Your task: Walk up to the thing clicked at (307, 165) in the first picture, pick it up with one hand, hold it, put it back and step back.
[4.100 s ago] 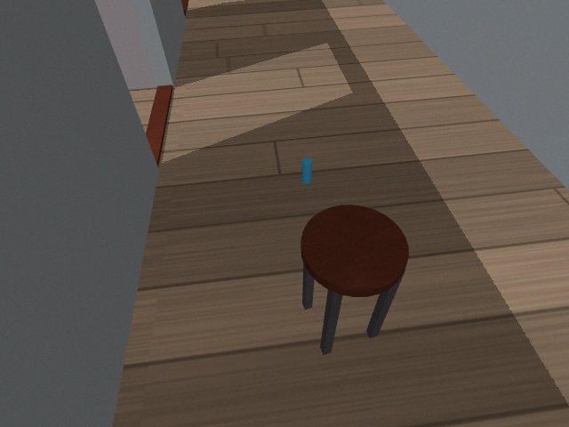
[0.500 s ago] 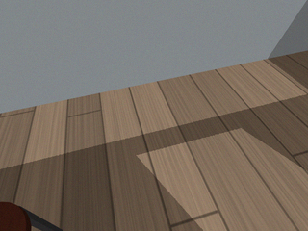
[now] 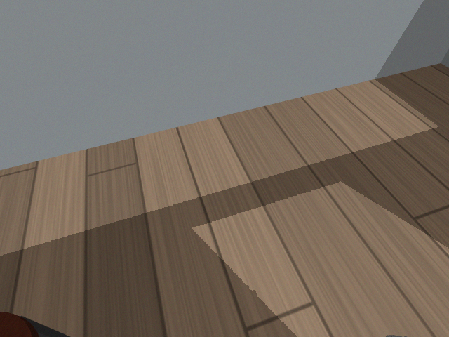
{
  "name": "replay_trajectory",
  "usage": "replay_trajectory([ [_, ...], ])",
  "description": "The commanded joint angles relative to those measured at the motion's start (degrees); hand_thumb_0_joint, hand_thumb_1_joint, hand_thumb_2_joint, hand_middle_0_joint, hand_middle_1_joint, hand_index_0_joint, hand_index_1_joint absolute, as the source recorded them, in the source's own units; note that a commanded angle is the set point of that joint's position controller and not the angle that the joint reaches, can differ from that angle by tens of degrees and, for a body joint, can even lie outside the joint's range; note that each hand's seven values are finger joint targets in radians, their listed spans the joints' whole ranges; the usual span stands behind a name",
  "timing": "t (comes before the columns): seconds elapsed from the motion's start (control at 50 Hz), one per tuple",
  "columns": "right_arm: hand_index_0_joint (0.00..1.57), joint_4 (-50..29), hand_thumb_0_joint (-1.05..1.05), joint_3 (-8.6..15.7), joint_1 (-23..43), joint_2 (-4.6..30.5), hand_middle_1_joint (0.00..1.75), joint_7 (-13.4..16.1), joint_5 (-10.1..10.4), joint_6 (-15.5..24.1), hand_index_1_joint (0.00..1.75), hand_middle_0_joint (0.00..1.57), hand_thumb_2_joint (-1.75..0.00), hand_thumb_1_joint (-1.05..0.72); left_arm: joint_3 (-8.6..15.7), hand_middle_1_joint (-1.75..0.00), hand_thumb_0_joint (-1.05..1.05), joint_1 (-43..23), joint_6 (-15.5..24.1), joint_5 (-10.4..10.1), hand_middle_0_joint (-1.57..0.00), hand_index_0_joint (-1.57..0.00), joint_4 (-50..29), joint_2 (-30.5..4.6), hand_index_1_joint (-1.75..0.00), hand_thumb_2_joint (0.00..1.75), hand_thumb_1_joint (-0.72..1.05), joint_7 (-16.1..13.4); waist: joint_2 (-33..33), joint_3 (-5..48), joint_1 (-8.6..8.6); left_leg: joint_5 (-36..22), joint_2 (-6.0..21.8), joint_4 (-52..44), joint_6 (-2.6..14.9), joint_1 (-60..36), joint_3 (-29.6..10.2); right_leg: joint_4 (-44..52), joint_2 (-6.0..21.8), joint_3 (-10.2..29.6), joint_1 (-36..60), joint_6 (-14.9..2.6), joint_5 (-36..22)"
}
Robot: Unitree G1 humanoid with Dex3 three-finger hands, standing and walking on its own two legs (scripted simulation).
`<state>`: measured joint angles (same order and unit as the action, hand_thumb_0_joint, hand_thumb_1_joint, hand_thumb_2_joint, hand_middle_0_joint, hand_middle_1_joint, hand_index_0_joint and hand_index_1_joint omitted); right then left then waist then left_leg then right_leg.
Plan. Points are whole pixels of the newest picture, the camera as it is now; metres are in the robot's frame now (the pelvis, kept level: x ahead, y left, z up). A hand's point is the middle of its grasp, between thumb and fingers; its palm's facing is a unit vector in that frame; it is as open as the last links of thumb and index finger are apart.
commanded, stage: stand
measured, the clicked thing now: out of the picture -0.07 +1.39 -0.71
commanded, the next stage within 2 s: none
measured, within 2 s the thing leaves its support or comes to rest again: neither
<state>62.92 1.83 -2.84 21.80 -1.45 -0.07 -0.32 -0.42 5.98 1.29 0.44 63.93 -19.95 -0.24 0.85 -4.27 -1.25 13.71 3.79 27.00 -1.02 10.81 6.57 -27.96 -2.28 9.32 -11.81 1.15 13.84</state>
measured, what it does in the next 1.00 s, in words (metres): stands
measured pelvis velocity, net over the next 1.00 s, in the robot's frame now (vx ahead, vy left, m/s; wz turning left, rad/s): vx -0.01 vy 0.01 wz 0.07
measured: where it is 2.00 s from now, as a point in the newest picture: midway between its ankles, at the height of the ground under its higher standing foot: outside the picture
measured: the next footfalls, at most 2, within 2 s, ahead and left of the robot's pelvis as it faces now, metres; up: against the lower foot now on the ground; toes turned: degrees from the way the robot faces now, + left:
none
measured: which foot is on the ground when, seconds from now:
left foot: down 0.00-1.00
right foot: down 0.00-1.00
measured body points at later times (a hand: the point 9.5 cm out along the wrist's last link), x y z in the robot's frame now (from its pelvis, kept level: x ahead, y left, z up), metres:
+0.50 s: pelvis +0.00 +0.01 +0.01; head +0.00 +0.01 +0.46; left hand +0.08 +0.31 -0.12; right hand +0.09 -0.29 -0.12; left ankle +0.01 +0.13 -0.74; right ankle +0.02 -0.14 -0.74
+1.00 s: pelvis -0.01 +0.01 +0.01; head +0.00 +0.01 +0.46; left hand +0.04 +0.31 -0.13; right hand +0.08 -0.29 -0.13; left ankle +0.01 +0.13 -0.74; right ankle +0.02 -0.14 -0.74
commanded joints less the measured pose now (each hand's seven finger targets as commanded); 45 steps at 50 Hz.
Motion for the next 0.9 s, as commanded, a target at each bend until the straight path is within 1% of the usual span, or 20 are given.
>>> replay_trajectory([
  [0.0,0.20,-2.43,0.00,1.91,2.93,11.55,0.30,1.12,-0.25,1.36,0.30,0.20,-0.90,-0.90,2.46,-0.30,0.00,-3.10,1.31,-0.05,-0.20,-0.20,-3.39,-12.85,-0.30,0.90,0.90,-0.79,-2.32,8.38,-0.13,-8.91,4.52,-5.82,2.43,-9.46,-6.77,7.04,7.26,2.77,-0.93,-2.15,-17.92],
  [0.02,0.20,-2.16,0.00,1.84,2.32,11.32,0.30,1.22,-0.22,1.44,0.30,0.20,-0.90,-0.90,2.43,-0.30,0.00,-3.57,1.15,-0.16,-0.20,-0.20,-3.09,-12.93,-0.30,0.90,0.90,-0.76,-2.50,8.47,-0.50,-9.73,4.56,-6.55,2.26,-9.41,-6.93,7.20,7.18,2.27,-0.11,-2.14,-18.01],
  [0.06,0.20,-1.67,0.00,1.70,2.54,11.09,0.30,1.27,-0.26,1.50,0.30,0.20,-0.90,-0.90,2.48,-0.30,0.00,-3.76,1.00,-0.24,-0.20,-0.20,-2.92,-12.85,-0.30,0.90,0.90,-0.73,-2.42,7.71,-0.14,-8.95,4.56,-7.68,2.20,-8.81,-7.11,8.20,7.21,1.87,0.60,-2.01,-16.36],
  [0.12,0.20,-1.12,0.00,1.75,1.85,11.35,0.30,1.41,-0.35,1.71,0.30,0.20,-0.90,-0.90,2.60,-0.30,0.00,-4.23,0.92,-0.27,-0.20,-0.20,-2.92,-12.55,-0.30,0.90,0.90,-0.69,-1.04,9.39,-0.23,-11.99,4.77,-8.41,1.98,-10.05,-7.06,8.13,7.64,1.31,2.55,-2.02,-19.10],
  [0.18,0.20,-0.92,0.00,1.65,2.60,10.89,0.30,1.35,-0.44,1.67,0.30,0.20,-0.90,-0.90,2.56,-0.30,0.00,-4.43,0.76,-0.14,-0.20,-0.20,-2.58,-12.26,-0.30,0.90,0.90,-0.69,-0.74,7.29,0.15,-7.88,4.69,-9.52,1.96,-8.41,-7.62,9.53,7.46,1.03,1.99,-1.80,-14.51],
  [0.24,0.20,-0.73,0.00,1.72,2.20,10.65,0.30,1.33,-0.52,1.68,0.30,0.20,-0.90,-0.90,2.62,-0.30,0.00,-4.52,0.69,-0.08,-0.20,-0.20,-2.59,-12.24,-0.30,0.90,0.90,-0.61,-0.93,6.52,0.10,-6.02,4.53,-10.42,1.88,-7.93,-7.72,10.26,7.40,0.94,1.59,-1.81,-12.47],
  [0.28,0.20,-0.78,0.00,1.83,2.35,10.80,0.30,1.28,-0.46,1.78,0.30,0.20,-0.90,-0.90,2.60,-0.30,0.00,-4.10,0.77,0.10,-0.20,-0.20,-2.60,-12.15,-0.30,0.90,0.90,-0.55,-0.53,6.97,0.18,-7.07,4.50,-10.14,1.86,-8.71,-7.75,10.34,7.52,0.72,1.51,-1.79,-13.38],
  [0.3,0.20,-0.62,0.00,1.69,1.54,10.33,0.30,1.28,-0.53,1.74,0.30,0.20,-0.90,-0.90,2.75,-0.30,0.00,-4.59,0.66,-0.10,-0.20,-0.20,-2.53,-12.26,-0.30,0.90,0.90,-0.54,-1.08,5.61,0.00,-4.26,4.47,-11.24,1.75,-6.99,-8.06,10.48,7.27,0.74,1.26,-1.80,-10.55],
  [0.32,0.20,-0.70,0.00,1.82,1.91,10.69,0.30,1.26,-0.55,1.85,0.30,0.20,-0.90,-0.90,2.77,-0.30,0.00,-4.42,0.82,0.04,-0.20,-0.20,-2.66,-12.19,-0.30,0.90,0.90,-0.55,-0.48,6.56,0.17,-5.71,4.64,-10.57,2.04,-8.09,-7.95,10.56,7.67,0.87,1.64,-1.84,-12.13],
  [0.34,0.20,-0.65,0.00,1.78,2.11,10.44,0.30,1.21,-0.45,1.76,0.30,0.20,-0.90,-0.90,2.65,-0.30,0.00,-3.72,0.79,-0.05,-0.20,-0.20,-2.43,-12.04,-0.30,0.90,0.90,-0.48,-1.00,5.51,0.34,-4.36,4.59,-11.04,2.02,-7.70,-8.37,10.89,7.33,0.57,0.64,-1.73,-10.40],
  [0.42,0.20,-0.73,0.00,1.84,1.54,10.38,0.30,1.19,-0.60,1.74,0.30,0.20,-0.90,-0.90,2.67,-0.30,0.00,-4.05,0.74,0.07,-0.20,-0.20,-2.68,-12.15,-0.30,0.90,0.90,-0.46,-0.92,4.47,0.07,-2.74,4.26,-11.35,1.88,-6.46,-8.56,11.65,7.45,0.59,0.40,-1.71,-8.77],
  [0.44,0.20,-0.94,0.00,2.04,1.82,10.76,0.30,1.20,-0.59,1.79,0.30,0.20,-0.90,-0.90,2.68,-0.30,0.00,-3.43,0.80,0.11,-0.20,-0.20,-2.79,-12.01,-0.30,0.90,0.90,-0.44,-0.52,5.87,0.31,-3.88,4.41,-10.82,2.12,-8.10,-8.32,11.41,7.73,0.67,0.65,-1.76,-10.22],
  [0.46,0.20,-0.95,0.00,1.89,1.47,10.06,0.30,1.18,-0.58,1.79,0.30,0.20,-0.90,-0.90,2.70,-0.30,0.00,-3.88,0.76,0.05,-0.20,-0.20,-2.80,-12.35,-0.30,0.90,0.90,-0.44,-1.32,5.65,-0.05,-4.06,4.33,-11.12,1.91,-7.75,-8.35,11.34,7.59,0.59,0.26,-1.81,-9.48],
  [0.52,0.20,-0.75,0.00,1.92,1.37,10.27,0.30,1.09,-0.58,1.67,0.30,0.20,-0.90,-0.90,2.49,-0.30,0.00,-3.02,0.73,0.16,-0.20,-0.20,-2.80,-12.04,-0.30,0.90,0.90,-0.42,-1.17,4.58,0.15,-1.35,4.32,-11.53,2.00,-6.73,-8.90,12.02,7.48,0.40,-0.45,-1.72,-6.41],
  [0.56,0.20,-0.83,0.00,2.02,1.07,10.38,0.30,1.11,-0.70,1.67,0.30,0.20,-0.90,-0.90,2.52,-0.30,0.00,-3.58,0.74,0.18,-0.20,-0.20,-3.02,-12.32,-0.30,0.90,0.90,-0.43,-1.27,4.91,-0.19,-1.77,4.29,-11.32,2.05,-6.87,-8.87,11.88,7.72,0.59,-0.08,-1.89,-6.92],
  [0.6,0.20,-0.71,0.00,2.03,1.02,10.49,0.30,1.12,-0.57,1.75,0.30,0.20,-0.90,-0.90,2.48,-0.30,0.00,-2.52,0.73,0.08,-0.20,-0.20,-2.99,-12.26,-0.30,0.90,0.90,-0.38,-0.71,6.38,0.13,-4.44,4.47,-10.92,2.12,-8.51,-8.87,11.40,7.80,0.44,0.29,-1.93,-9.34],
  [0.68,0.20,-0.75,0.00,2.05,1.07,10.80,0.30,1.13,-0.60,1.67,0.30,0.20,-0.90,-0.90,2.42,-0.30,0.00,-1.90,0.72,0.09,-0.20,-0.20,-2.98,-12.27,-0.30,0.90,0.90,-0.40,-1.11,5.24,0.30,-2.54,4.36,-11.09,2.34,-7.54,-9.09,11.78,7.82,0.36,0.21,-1.86,-7.92],
  [0.72,0.20,-0.70,0.00,1.93,0.54,10.38,0.30,1.09,-0.50,1.58,0.30,0.20,-0.90,-0.90,2.44,-0.30,0.00,-2.04,0.79,0.11,-0.20,-0.20,-3.18,-12.59,-0.30,0.90,0.90,-0.45,-1.50,5.70,0.02,-4.88,4.16,-10.59,2.29,-7.74,-8.97,11.40,7.98,0.23,0.61,-1.88,-9.33],
  [0.8,0.20,-0.74,0.00,1.95,0.64,10.90,0.30,1.12,-0.60,1.60,0.30,0.20,-0.90,-0.90,2.33,-0.30,0.00,-1.06,0.47,0.11,-0.20,-0.20,-3.11,-12.18,-0.30,0.90,0.90,-0.33,0.02,4.24,0.42,0.74,4.19,-12.30,2.24,-6.01,-9.55,11.74,7.59,0.09,0.06,-2.08,-5.86],
  [0.88,0.20,-0.72,0.00,1.89,0.59,10.57,0.30,1.00,-0.43,1.50,0.30,0.20,-0.90,-0.90,2.27,-0.30,0.00,-0.56,0.53,0.28,-0.20,-0.20,-2.94,-12.19,-0.30,0.90,0.90,-0.31,-1.48,3.13,0.34,2.40,4.23,-12.40,2.36,-5.08,-10.32,11.72,7.51,-0.19,-0.50,-2.06,-3.37],
])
